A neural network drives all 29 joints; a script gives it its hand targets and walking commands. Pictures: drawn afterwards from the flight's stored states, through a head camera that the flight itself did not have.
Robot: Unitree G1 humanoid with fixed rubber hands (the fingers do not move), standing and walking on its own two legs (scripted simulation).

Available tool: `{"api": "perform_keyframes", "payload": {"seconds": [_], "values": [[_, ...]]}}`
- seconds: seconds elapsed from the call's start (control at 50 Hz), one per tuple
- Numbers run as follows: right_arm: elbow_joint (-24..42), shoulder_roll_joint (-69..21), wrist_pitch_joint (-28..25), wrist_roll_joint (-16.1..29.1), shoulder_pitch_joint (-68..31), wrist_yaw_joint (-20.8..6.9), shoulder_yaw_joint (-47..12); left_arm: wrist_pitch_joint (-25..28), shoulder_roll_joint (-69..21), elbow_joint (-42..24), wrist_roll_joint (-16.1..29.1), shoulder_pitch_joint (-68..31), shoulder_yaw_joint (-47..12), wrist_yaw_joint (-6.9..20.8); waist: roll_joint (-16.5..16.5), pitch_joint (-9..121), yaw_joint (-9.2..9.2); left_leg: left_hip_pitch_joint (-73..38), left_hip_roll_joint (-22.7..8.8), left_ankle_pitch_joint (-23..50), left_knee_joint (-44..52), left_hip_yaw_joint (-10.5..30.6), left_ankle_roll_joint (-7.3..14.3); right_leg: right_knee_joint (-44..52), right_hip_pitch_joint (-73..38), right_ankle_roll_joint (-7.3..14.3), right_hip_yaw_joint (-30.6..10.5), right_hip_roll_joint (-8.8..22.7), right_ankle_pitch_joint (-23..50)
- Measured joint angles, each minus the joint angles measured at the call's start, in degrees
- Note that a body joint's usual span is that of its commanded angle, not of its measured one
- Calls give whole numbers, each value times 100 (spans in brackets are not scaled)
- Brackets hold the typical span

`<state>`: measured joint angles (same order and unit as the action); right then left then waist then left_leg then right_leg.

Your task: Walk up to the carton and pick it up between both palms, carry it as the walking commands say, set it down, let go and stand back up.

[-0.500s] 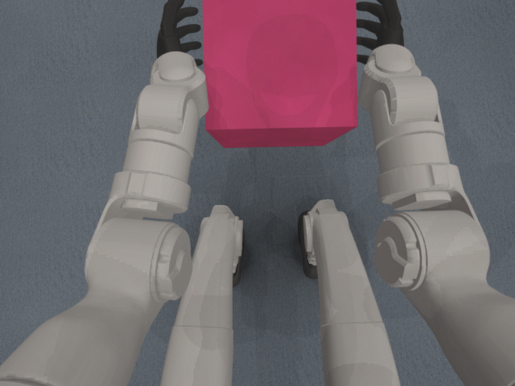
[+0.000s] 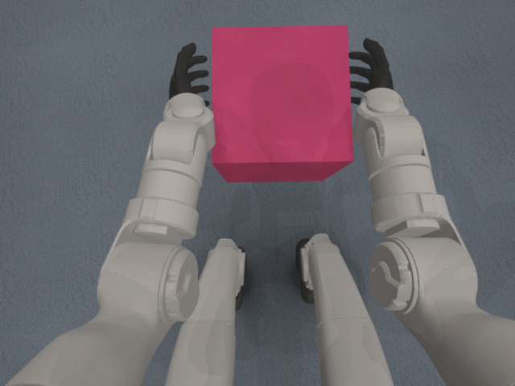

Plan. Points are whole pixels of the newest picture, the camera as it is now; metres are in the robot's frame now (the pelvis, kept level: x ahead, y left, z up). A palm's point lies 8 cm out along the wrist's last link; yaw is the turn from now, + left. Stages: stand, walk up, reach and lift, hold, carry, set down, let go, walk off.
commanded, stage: reach and lift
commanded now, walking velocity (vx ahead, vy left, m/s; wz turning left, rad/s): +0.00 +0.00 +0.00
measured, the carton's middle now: (276, 117) +0.49 -0.02 -0.11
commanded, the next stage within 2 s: none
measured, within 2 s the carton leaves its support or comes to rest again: neither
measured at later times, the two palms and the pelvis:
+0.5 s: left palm (159, 74) +0.45 +0.11 +0.11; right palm (421, 81) +0.43 -0.16 +0.09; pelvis +0.05 +0.00 +0.05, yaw +0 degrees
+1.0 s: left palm (132, 58) +0.43 +0.11 +0.15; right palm (449, 54) +0.43 -0.16 +0.15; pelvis +0.11 -0.01 +0.09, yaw +0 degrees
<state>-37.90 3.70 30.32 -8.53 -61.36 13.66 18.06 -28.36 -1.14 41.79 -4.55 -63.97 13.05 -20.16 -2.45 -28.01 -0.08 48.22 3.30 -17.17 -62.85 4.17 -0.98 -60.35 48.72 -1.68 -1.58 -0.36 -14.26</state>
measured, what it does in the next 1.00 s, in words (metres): rises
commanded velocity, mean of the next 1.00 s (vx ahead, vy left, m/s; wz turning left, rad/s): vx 0.00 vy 0.00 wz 0.00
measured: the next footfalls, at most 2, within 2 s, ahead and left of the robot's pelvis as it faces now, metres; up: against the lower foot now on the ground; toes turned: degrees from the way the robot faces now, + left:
none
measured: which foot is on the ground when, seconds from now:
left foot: down 0.00-1.00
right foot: down 0.00-1.00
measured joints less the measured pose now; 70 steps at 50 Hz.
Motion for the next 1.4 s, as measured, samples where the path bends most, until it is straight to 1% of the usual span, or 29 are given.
{"api": "perform_keyframes", "payload": {"seconds": [0.08,0.18,0.28,0.34,0.44,0.48,0.52,0.56,0.6,0.7,0.74,0.78,0.82,0.84,0.86,0.98,1.06,1.14,1.28,1.4], "values": [[270,-69,-9,64,373,-36,-15,11,-164,-258,67,340,0,-76,7,-44,-16,-410,0,84,329,7,7,317,-410,1,0,17,72],[364,-126,-18,34,538,-52,-15,9,-216,-338,58,489,1,-64,13,-26,-36,-768,0,215,666,17,14,644,-768,1,0,32,192],[363,-268,-18,-227,667,-76,2,9,-217,-335,-131,675,2,78,69,395,-36,-783,-1,332,912,26,7,871,-777,13,0,40,296],[361,-413,0,-320,869,-95,120,10,-306,-278,-291,866,141,218,51,807,-36,-785,-1,377,1074,32,6,1026,-778,22,0,45,335],[352,-842,76,-677,1580,-129,453,16,-507,71,-549,1423,380,448,26,2045,-37,-786,-14,384,1406,43,21,1356,-779,25,0,46,339],[280,-1003,90,-834,1893,-195,648,17,-635,265,-763,1665,562,556,1,2695,-37,-785,-25,356,1540,43,32,1496,-780,30,0,44,316],[154,-1114,93,-1076,2009,-308,895,17,-721,487,-1046,1727,789,673,-27,3121,-36,-830,-44,284,1612,44,49,1594,-833,37,0,29,268],[110,-1151,125,-1284,2049,-413,1002,20,-770,633,-1252,1728,957,761,-28,3226,-36,-1032,-56,269,1719,48,65,1700,-1034,38,0,20,249],[108,-1171,146,-1374,2119,-456,1019,19,-802,648,-1290,1823,970,781,-5,3249,-36,-1274,-62,283,1855,54,56,1816,-1268,41,0,20,245],[107,-1228,159,-1411,2448,-587,1022,4,-871,608,-1304,2240,971,899,63,3365,-36,-1828,-78,311,2280,61,44,2160,-1782,66,0,27,242],[106,-1250,175,-1295,2617,-582,999,-62,-884,530,-1219,2427,972,947,89,3403,-36,-2034,-88,328,2456,63,38,2301,-1971,79,0,27,242],[230,-1254,216,-1104,2866,-577,779,-148,-935,289,-1159,2687,971,976,105,3429,-35,-2251,-99,355,2645,65,32,2457,-2172,86,0,27,252],[403,-1259,299,-952,3103,-573,503,-230,-1009,14,-1038,2952,970,877,107,3521,-35,-2399,-110,372,2791,66,31,2582,-2309,89,0,24,258],[473,-1274,332,-920,3193,-566,399,-296,-1035,-140,-969,3064,937,809,107,3575,-35,-2451,-117,373,2841,66,30,2629,-2359,92,0,21,259],[506,-1298,346,-915,3257,-549,349,-354,-1047,-243,-931,3136,927,796,107,3624,-35,-2502,-123,373,2887,67,28,2671,-2408,94,0,18,259],[885,-1391,692,-859,3625,-440,97,-644,-1100,-591,-934,3517,823,916,25,3765,-35,-2948,-135,383,3137,67,45,2955,-2872,95,-1,21,282],[888,-1394,897,-859,3651,-440,87,-831,-1103,-597,-963,3558,822,919,67,3763,-36,-3153,-135,379,3187,68,59,3020,-3084,95,0,23,284],[889,-1394,990,-879,3564,-399,86,-869,-1103,-598,-1038,3555,821,965,129,3762,-36,-3159,-135,397,3187,68,55,3020,-3090,95,0,23,303],[862,-1395,1047,-1006,3288,-303,97,-869,-1104,-610,-1089,3509,821,1028,132,3762,-36,-3159,-136,408,3188,68,46,3020,-3090,95,0,22,314],[767,-1426,1046,-1172,3113,-286,165,-925,-1104,-610,-1212,3446,821,1066,98,3762,-36,-3162,-143,406,3215,68,42,3043,-3090,97,0,17,311]]}}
